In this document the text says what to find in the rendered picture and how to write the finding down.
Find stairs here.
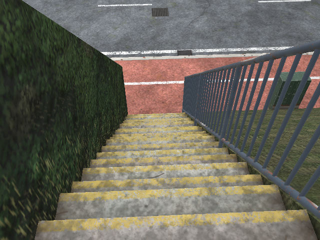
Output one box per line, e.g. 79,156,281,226
34,112,318,240

